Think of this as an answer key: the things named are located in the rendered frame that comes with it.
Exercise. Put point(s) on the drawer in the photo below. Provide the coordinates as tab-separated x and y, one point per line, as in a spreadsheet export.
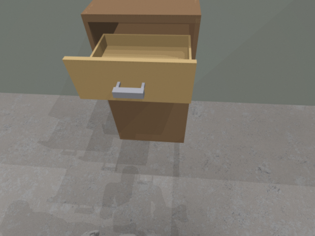
163	62

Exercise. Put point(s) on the cabinet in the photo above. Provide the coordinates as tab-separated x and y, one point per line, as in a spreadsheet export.
138	120

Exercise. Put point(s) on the handle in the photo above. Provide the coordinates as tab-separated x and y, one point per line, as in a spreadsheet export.
133	93

